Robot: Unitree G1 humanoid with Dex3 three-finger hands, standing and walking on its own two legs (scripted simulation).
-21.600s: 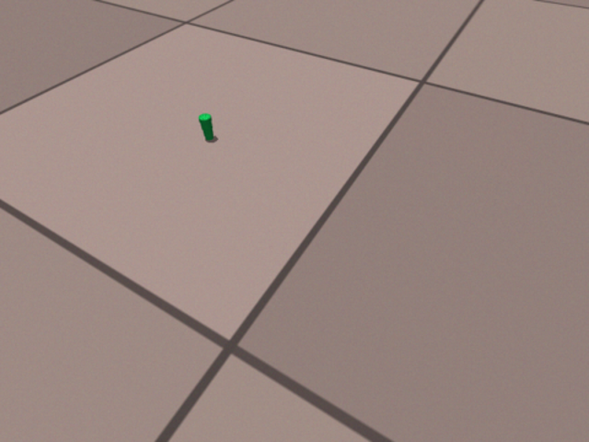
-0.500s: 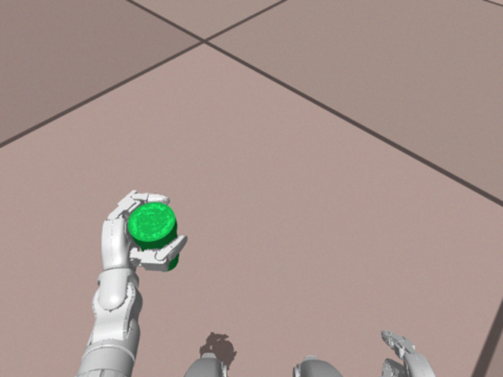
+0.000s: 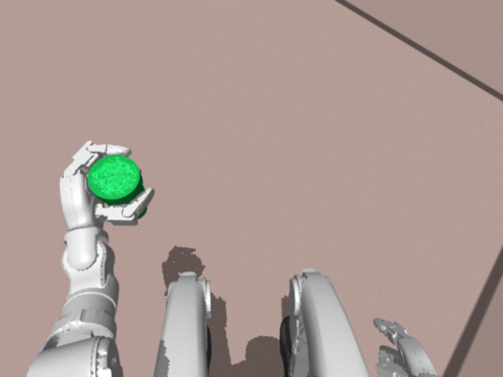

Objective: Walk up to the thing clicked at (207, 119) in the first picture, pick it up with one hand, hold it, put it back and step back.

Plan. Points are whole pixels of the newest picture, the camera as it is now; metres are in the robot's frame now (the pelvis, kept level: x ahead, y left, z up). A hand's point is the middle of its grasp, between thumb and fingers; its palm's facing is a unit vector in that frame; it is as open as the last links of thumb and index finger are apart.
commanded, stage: crouch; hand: left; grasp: from the side
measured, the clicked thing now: (125, 194) +0.41 +0.22 -0.06
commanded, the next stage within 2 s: lower in 1.08 s
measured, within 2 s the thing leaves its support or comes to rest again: neither
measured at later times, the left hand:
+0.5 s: hand (145, 210) +0.43 +0.23 -0.21, palm faces +0.22 -0.98 -0.02, open 9.2 cm
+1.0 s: hand (151, 215) +0.45 +0.24 -0.30, palm faces +0.19 -0.98 -0.01, open 9.2 cm
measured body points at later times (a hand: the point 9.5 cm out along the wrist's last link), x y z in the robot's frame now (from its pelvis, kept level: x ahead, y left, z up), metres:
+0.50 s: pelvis -0.04 +0.00 -0.16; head +0.17 +0.05 +0.23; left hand +0.41 +0.28 -0.21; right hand +0.05 -0.27 -0.28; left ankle +0.06 +0.13 -0.49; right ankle +0.06 -0.13 -0.49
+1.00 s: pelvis -0.04 +0.01 -0.21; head +0.19 +0.09 +0.17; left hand +0.43 +0.29 -0.29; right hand +0.03 -0.28 -0.30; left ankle +0.06 +0.13 -0.49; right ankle +0.06 -0.13 -0.49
